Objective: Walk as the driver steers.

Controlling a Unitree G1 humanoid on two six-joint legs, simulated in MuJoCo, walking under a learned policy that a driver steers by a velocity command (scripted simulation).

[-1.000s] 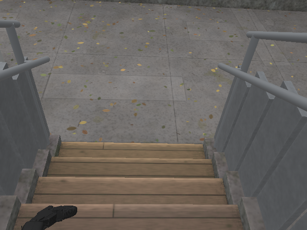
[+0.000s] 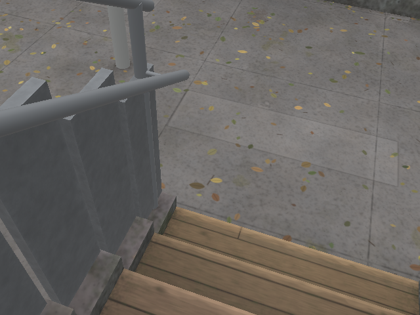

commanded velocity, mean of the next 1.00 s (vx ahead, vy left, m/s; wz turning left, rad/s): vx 0.46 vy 0.04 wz -0.12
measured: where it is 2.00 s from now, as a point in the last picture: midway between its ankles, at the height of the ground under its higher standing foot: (245, 264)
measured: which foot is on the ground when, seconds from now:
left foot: down 0.00-0.24, up 0.26-0.76, down 0.78-1.00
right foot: up 0.00-0.20, down 0.22-0.78, up 0.80-1.00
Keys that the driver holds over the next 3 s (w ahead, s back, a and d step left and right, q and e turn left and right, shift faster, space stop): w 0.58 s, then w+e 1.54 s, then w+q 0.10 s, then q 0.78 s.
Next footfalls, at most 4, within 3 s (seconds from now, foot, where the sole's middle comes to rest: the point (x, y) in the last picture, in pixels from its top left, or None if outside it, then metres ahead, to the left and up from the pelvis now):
0.22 right None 0.24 -0.15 -0.91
0.78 left None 0.61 0.10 -1.08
1.48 right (254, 292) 0.80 -0.24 -1.24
2.00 left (238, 247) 1.11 -0.21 -1.40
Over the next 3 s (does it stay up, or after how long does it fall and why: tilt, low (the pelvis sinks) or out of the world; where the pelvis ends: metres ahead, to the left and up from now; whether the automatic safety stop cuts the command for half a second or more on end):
stays up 1.24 -0.36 -0.80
